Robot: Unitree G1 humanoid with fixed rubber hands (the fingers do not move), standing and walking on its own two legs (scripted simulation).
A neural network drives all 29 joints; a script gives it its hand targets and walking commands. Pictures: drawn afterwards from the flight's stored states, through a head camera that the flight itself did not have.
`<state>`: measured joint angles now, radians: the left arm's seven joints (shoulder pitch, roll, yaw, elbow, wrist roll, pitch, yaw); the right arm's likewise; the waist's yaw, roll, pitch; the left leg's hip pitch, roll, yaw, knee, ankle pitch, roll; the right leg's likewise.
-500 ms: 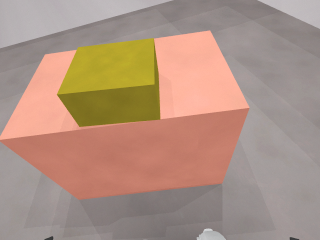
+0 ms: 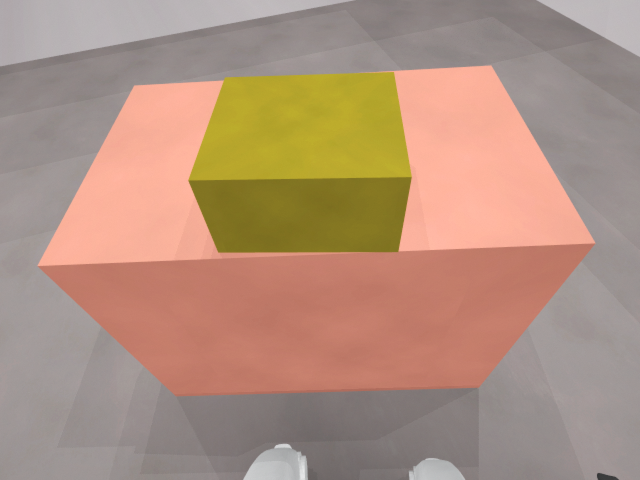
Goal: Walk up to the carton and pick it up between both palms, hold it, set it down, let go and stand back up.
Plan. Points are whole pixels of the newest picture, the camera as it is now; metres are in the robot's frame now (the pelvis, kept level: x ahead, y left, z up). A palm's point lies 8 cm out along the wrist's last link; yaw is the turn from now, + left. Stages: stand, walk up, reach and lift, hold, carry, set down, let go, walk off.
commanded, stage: walk up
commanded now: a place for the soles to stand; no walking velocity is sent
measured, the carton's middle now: (307, 160) +0.59 +0.06 +0.05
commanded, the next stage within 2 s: none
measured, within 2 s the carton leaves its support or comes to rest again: neither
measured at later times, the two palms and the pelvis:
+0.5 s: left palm out of the picture +0.13 +0.34 -0.03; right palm out of the picture +0.16 -0.31 -0.10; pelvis +0.08 +0.00 +0.02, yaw -2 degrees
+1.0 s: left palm (25, 446) +0.18 +0.40 -0.05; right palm (549, 460) +0.18 -0.25 -0.09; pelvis +0.09 +0.07 +0.01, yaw -1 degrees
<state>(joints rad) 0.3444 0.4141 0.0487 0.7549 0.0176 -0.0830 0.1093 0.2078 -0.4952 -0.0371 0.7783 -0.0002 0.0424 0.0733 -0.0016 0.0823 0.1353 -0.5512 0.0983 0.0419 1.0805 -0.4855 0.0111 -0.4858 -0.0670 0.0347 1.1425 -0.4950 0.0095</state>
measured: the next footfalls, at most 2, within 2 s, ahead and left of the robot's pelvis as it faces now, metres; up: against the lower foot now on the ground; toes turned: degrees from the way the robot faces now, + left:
right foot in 0.38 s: +0.16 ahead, -0.11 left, +0.00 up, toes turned -1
left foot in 0.78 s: +0.13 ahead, +0.17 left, +0.00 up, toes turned -2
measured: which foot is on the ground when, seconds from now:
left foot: down 0.00-0.40, up 0.42-0.76, down 0.78-1.00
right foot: up 0.00-0.36, down 0.38-0.80, up 0.82-1.00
